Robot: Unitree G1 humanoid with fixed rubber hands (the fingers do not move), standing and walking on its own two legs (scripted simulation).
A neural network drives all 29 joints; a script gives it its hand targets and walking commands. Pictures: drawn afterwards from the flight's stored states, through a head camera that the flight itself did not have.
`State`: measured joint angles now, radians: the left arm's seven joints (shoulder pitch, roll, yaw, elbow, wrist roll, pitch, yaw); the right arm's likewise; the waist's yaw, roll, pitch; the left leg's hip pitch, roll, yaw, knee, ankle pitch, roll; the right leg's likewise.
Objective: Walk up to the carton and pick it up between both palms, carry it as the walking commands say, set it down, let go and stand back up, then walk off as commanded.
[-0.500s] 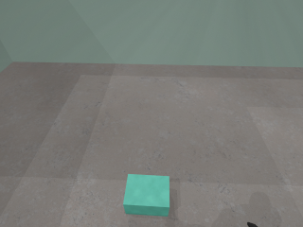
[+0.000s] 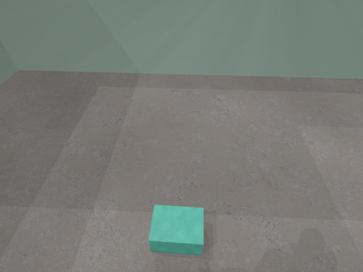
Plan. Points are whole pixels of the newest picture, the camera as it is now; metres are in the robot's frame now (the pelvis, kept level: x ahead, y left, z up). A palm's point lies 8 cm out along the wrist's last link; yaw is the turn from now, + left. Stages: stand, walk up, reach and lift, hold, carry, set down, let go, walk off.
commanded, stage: walk off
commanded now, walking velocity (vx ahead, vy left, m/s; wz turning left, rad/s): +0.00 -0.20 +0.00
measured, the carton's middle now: (177, 229) +0.51 +0.08 -0.70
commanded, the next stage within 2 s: none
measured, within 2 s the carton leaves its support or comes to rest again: neither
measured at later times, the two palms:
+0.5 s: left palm out of the picture -0.05 +0.14 -0.12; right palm out of the picture +0.08 -0.38 -0.13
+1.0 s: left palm out of the picture -0.05 -0.02 -0.14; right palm out of the picture +0.07 -0.55 -0.14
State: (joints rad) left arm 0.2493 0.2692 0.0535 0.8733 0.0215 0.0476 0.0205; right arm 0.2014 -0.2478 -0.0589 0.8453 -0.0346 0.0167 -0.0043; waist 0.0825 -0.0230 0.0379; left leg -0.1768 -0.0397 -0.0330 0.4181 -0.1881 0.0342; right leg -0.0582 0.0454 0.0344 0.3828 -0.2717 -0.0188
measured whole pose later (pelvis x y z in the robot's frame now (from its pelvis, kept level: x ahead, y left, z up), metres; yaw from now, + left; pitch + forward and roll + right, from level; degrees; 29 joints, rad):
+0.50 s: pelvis -0.04 -0.14 -0.01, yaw +5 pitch -2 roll +2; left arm 0.30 0.27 0.03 0.89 0.04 0.07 0.00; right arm 0.21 -0.25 -0.06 0.89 -0.03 0.07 -0.05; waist 0.08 -0.01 0.03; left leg -0.43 0.00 -0.05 1.05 -0.44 -0.03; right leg -0.23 0.04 -0.11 0.50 -0.25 -0.10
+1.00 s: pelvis -0.04 -0.29 -0.02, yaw +6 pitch -1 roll +0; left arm 0.30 0.26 0.03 0.89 0.04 0.07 -0.03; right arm 0.24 -0.26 -0.06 0.91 -0.02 0.04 -0.07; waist 0.08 0.02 0.03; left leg -0.20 0.21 0.00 0.53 -0.30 -0.07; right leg -0.29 -0.02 0.02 0.60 -0.29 0.03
